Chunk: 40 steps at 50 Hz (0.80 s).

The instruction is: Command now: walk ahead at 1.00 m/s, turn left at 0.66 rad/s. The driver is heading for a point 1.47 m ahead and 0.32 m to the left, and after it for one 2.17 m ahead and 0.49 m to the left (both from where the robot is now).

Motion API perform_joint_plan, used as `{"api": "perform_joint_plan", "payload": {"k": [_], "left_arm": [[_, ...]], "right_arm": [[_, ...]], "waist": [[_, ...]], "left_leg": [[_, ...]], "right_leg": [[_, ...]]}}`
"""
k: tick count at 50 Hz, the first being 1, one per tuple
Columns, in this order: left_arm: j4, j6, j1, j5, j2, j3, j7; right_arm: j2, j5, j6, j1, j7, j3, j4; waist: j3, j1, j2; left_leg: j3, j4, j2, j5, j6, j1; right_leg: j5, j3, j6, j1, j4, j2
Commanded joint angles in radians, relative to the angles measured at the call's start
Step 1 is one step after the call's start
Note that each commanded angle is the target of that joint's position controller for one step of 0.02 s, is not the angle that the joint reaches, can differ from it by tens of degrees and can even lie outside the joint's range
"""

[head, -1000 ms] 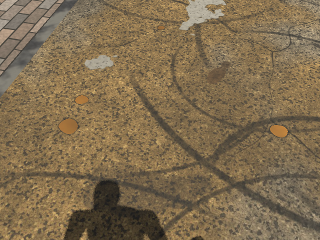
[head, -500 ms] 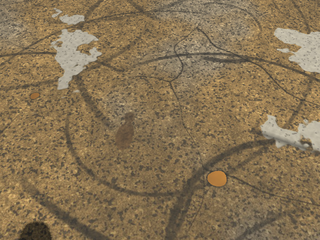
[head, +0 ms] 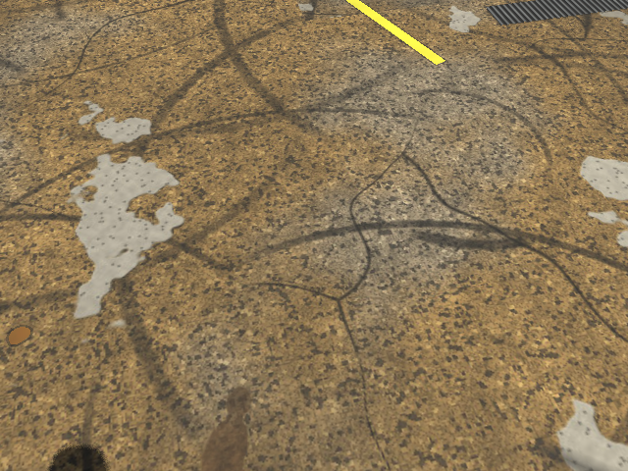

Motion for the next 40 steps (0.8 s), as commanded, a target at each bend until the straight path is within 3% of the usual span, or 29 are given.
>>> {"api": "perform_joint_plan", "payload": {"k": [1, 3, 5, 6, 8, 9, 10, 11, 12, 13, 14, 15, 16, 18, 19, 21, 23, 24, 26, 27, 28, 29, 30, 31, 32, 33, 34, 37, 40], "left_arm": [[-0.072, -0.038, -0.119, -0.006, 0.057, 0.002, 0.003], [-0.055, -0.039, -0.087, -0.014, 0.077, 0.002, 0.017], [-0.058, -0.026, -0.067, -0.011, 0.135, 0.011, 0.036], [-0.067, -0.008, -0.073, -0.004, 0.177, 0.022, 0.048], [-0.103, 0.036, -0.158, 0.014, 0.232, 0.042, 0.059], [-0.110, 0.047, -0.192, 0.018, 0.226, 0.043, 0.048], [-0.137, 0.032, -0.239, 0.015, 0.078, 0.009, 0.020], [-0.258, 0.011, -0.097, -0.016, 0.047, -0.011, 0.017], [-0.258, -0.014, -0.148, 0.002, 0.084, -0.024, 0.027], [-0.255, -0.025, -0.185, -0.001, 0.099, -0.026, 0.028], [-0.259, -0.020, -0.213, 0.011, 0.087, -0.028, 0.031], [-0.256, 0.005, -0.210, 0.026, 0.088, -0.030, 0.032], [-0.283, -0.015, -0.251, -0.033, 0.135, 0.003, 0.028], [-0.321, -0.011, -0.305, -0.012, 0.118, 0.004, 0.036], [-0.350, -0.013, -0.375, 0.001, 0.075, -0.007, 0.040], [-0.372, -0.008, -0.429, -0.005, 0.015, -0.021, 0.043], [-0.385, -0.002, -0.449, -0.031, 0.023, -0.010, 0.034], [-0.381, -0.001, -0.441, -0.040, 0.034, -0.003, 0.027], [-0.361, -0.006, -0.400, -0.025, 0.057, 0.010, 0.019], [-0.333, -0.015, -0.321, -0.011, 0.063, 0.019, 0.017], [-0.294, -0.024, -0.197, 0.006, 0.065, 0.020, 0.016], [-0.276, -0.027, -0.151, 0.029, 0.081, 0.011, 0.011], [-0.247, -0.028, -0.155, 0.036, 0.070, 0.004, -0.004], [-0.295, -0.016, -0.260, 0.000, 0.077, 0.021, -0.004], [-0.321, 0.006, -0.303, -0.019, 0.073, 0.024, -0.003], [-0.334, 0.028, -0.315, -0.029, 0.097, 0.025, 0.000], [-0.335, 0.043, -0.319, -0.031, 0.141, 0.037, 0.004], [-0.329, 0.074, -0.298, -0.037, 0.122, 0.045, 0.010], [-0.324, 0.105, -0.256, -0.043, 0.150, 0.068, 0.026]], "right_arm": [[0.003, 0.004, -0.011, -0.087, 0.022, 0.011, -0.091], [-0.007, -0.004, -0.017, -0.163, 0.035, 0.013, -0.112], [-0.040, -0.005, -0.018, -0.121, 0.037, 0.005, -0.098], [-0.067, 0.001, -0.015, -0.044, 0.033, -0.004, -0.078], [-0.151, 0.002, -0.007, 0.290, 0.013, -0.044, 0.008], [-0.202, 0.002, -0.003, 0.446, -0.008, -0.076, 0.053], [-0.242, 0.022, 0.008, 0.347, -0.028, -0.094, 0.055], [-0.376, -0.022, 0.015, 0.266, -0.026, -0.119, 0.004], [-0.330, -0.014, 0.009, 0.226, -0.033, -0.122, -0.041], [-0.257, -0.008, 0.003, 0.203, -0.046, -0.104, -0.027], [-0.207, -0.002, -0.003, 0.165, -0.049, -0.089, -0.014], [-0.194, 0.008, -0.015, 0.130, -0.052, -0.080, -0.033], [-0.095, 0.032, -0.060, 0.045, -0.030, -0.052, -0.113], [-0.161, 0.057, -0.078, -0.034, -0.035, -0.068, -0.129], [-0.185, 0.060, -0.070, -0.024, -0.051, -0.079, -0.128], [-0.200, 0.055, -0.024, 0.026, -0.084, -0.094, -0.113], [-0.192, 0.057, 0.015, 0.097, -0.106, -0.101, -0.094], [-0.162, 0.049, 0.023, 0.113, -0.113, -0.095, -0.091], [-0.095, 0.031, 0.020, 0.114, -0.121, -0.080, -0.098], [-0.071, 0.023, 0.016, 0.081, -0.121, -0.073, -0.110], [-0.029, 0.007, 0.010, 0.046, -0.112, -0.055, -0.125], [0.050, -0.016, 0.010, 0.164, -0.101, -0.030, -0.125], [0.004, 0.016, 0.006, 0.390, -0.070, -0.027, -0.084], [-0.106, 0.016, 0.018, 0.301, -0.059, -0.046, -0.069], [-0.158, 0.007, 0.026, 0.102, -0.063, -0.059, -0.119], [-0.162, -0.009, 0.032, -0.019, -0.073, -0.063, -0.155], [-0.143, -0.017, 0.036, -0.055, -0.077, -0.060, -0.186], [-0.058, 0.000, 0.027, -0.050, -0.084, -0.039, -0.184], [-0.042, 0.009, 0.025, -0.086, -0.089, -0.035, -0.180]], "waist": [[0.113, -0.053, -0.085], [0.130, -0.037, -0.047], [0.062, -0.067, -0.079], [0.002, -0.112, -0.117], [-0.158, -0.289, -0.152], [-0.205, -0.357, -0.098], [-0.059, -0.257, 0.190], [-0.258, -0.097, 0.330], [-0.286, -0.131, 0.064], [-0.131, -0.085, -0.079], [-0.035, -0.030, -0.157], [-0.002, -0.005, -0.168], [-0.052, 0.011, -0.164], [-0.002, 0.053, -0.140], [0.012, 0.033, -0.140], [-0.068, -0.017, -0.082], [-0.141, -0.060, 0.003], [-0.148, -0.067, 0.037], [-0.153, -0.062, 0.093], [-0.178, -0.014, 0.102], [-0.243, 0.050, 0.076], [-0.335, 0.001, -0.190], [-0.448, -0.102, -0.267], [-0.359, -0.067, -0.181], [-0.257, -0.015, -0.078], [-0.192, -0.001, 0.019], [-0.145, -0.021, 0.011], [-0.106, -0.050, -0.084], [-0.163, -0.038, -0.167]], "left_leg": [[0.055, -0.188, 0.011, 0.171, 0.028, 0.073], [0.137, -0.342, -0.040, 0.250, 0.058, 0.136], [0.204, -0.404, -0.137, 0.235, 0.088, 0.235], [0.220, -0.403, -0.180, 0.166, 0.098, 0.315], [0.177, -0.373, -0.231, -0.010, 0.147, 0.655], [0.094, -0.445, -0.226, -0.095, 0.188, 0.850], [-0.113, -0.522, -0.121, 0.054, 0.215, 0.881], [-0.711, -0.668, 0.107, 0.127, 0.463, 1.172], [-0.826, -0.800, 0.157, 0.120, 0.449, 1.158], [-0.722, -0.813, 0.131, 0.218, 0.391, 0.967], [-0.598, -0.806, 0.080, 0.338, 0.343, 0.789], [-0.500, -0.794, 0.046, 0.497, 0.314, 0.669], [-0.516, -0.836, 0.002, 0.426, 0.309, 0.596], [-0.390, -0.846, -0.086, 0.478, 0.257, 0.441], [-0.336, -0.813, -0.140, 0.576, 0.227, 0.402], [-0.265, -0.729, -0.233, 0.596, 0.117, 0.377], [-0.300, -0.665, -0.257, 0.456, 0.018, 0.397], [-0.300, -0.642, -0.244, 0.368, 0.002, 0.427], [-0.304, -0.534, -0.226, 0.306, -0.012, 0.511], [-0.278, -0.428, -0.229, 0.335, -0.028, 0.551], [-0.228, -0.237, -0.245, 0.229, -0.052, 0.553], [-0.208, 0.141, -0.341, -0.602, -0.099, 0.328], [-0.315, 0.258, -0.298, -0.616, -0.101, 0.235], [-0.222, 0.313, -0.209, -0.519, -0.131, 0.162], [-0.170, 0.321, -0.206, -0.445, -0.141, 0.107], [-0.147, 0.300, -0.215, -0.399, -0.144, 0.101], [-0.152, 0.245, -0.218, -0.362, -0.142, 0.130], [-0.112, -0.114, -0.218, -0.386, -0.120, 0.259], [-0.107, -0.328, -0.253, -0.351, -0.122, 0.390]], "right_leg": [[0.505, -0.032, -0.013, -0.193, -0.198, -0.223], [0.689, -0.082, 0.007, -0.129, -0.210, -0.230], [1.120, -0.100, 0.034, 0.006, -0.093, -0.246], [1.315, -0.097, 0.047, 0.057, 0.028, -0.261], [1.428, -0.064, 0.034, -0.011, 0.476, -0.300], [1.153, -0.056, 0.026, -0.143, 0.834, -0.259], [0.015, -0.028, 0.060, -0.454, 1.231, -0.036], [-0.247, 0.179, 0.112, -0.836, 1.521, 0.051], [-0.164, 0.295, 0.088, -0.893, 1.470, -0.021], [-0.110, 0.298, 0.087, -0.860, 1.345, -0.065], [-0.104, 0.290, 0.096, -0.799, 1.230, -0.106], [-0.103, 0.283, 0.112, -0.730, 1.163, -0.130], [-0.117, 0.353, 0.117, -0.650, 1.120, -0.099], [-0.089, 0.313, 0.141, -0.574, 0.818, -0.117], [-0.044, 0.266, 0.155, -0.555, 0.678, -0.077], [0.167, 0.210, 0.165, -0.431, 0.413, 0.026], [0.355, 0.200, 0.165, -0.327, 0.265, 0.096], [0.433, 0.202, 0.165, -0.315, 0.229, 0.086], [0.549, 0.228, 0.145, -0.288, 0.172, 0.050], [0.647, 0.219, 0.123, -0.221, 0.110, 0.032], [0.755, 0.257, 0.073, -0.090, 0.088, -0.045], [1.252, 0.589, -0.104, 0.173, 0.196, -0.313], [1.018, 0.980, -0.303, 0.250, 0.198, -0.499], [0.686, 0.985, -0.314, 0.167, 0.140, -0.438], [0.442, 0.905, -0.260, 0.063, 0.103, -0.349], [0.291, 0.853, -0.216, -0.061, 0.058, -0.295], [0.204, 0.837, -0.193, -0.165, 0.027, -0.251], [0.188, 0.700, -0.110, -0.285, -0.007, -0.126], [0.144, 0.713, -0.111, -0.300, -0.013, -0.104]]}}
Velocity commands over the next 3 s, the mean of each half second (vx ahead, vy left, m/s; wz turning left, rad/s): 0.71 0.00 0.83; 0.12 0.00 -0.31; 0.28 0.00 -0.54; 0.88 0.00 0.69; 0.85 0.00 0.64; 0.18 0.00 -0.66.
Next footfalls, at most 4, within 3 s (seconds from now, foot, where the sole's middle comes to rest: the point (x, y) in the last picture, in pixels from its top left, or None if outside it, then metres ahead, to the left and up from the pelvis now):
0.18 left None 0.38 0.08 -0.77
0.56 right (294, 375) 0.72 0.09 -0.77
0.92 left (220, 423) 0.60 0.25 -0.77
1.40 right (353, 420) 0.61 -0.04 -0.77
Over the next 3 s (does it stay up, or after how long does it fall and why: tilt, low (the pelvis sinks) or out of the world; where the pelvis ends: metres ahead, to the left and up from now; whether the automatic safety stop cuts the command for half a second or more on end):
stays up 1.53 0.40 0.00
